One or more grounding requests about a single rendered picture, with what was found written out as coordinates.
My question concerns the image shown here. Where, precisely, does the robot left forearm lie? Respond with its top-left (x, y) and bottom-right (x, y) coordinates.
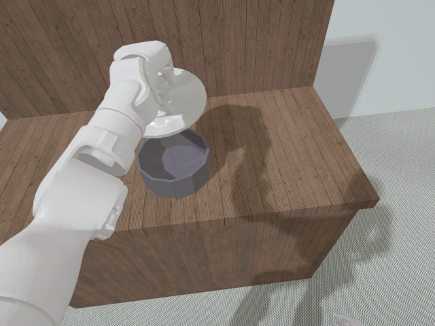
top-left (33, 51), bottom-right (158, 217)

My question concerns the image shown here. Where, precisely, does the left robot upper arm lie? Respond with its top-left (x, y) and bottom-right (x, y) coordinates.
top-left (0, 158), bottom-right (128, 326)

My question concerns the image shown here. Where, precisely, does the lid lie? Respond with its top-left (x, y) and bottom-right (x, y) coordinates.
top-left (143, 68), bottom-right (207, 139)

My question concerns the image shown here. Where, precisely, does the pot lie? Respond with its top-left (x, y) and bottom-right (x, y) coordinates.
top-left (136, 128), bottom-right (211, 198)

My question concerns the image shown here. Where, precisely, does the knob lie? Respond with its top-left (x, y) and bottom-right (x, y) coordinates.
top-left (156, 77), bottom-right (171, 101)

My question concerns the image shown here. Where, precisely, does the table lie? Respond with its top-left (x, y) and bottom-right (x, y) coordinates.
top-left (0, 0), bottom-right (380, 309)

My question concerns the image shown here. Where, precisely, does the left robot hand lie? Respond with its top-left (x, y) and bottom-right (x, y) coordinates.
top-left (114, 40), bottom-right (175, 107)

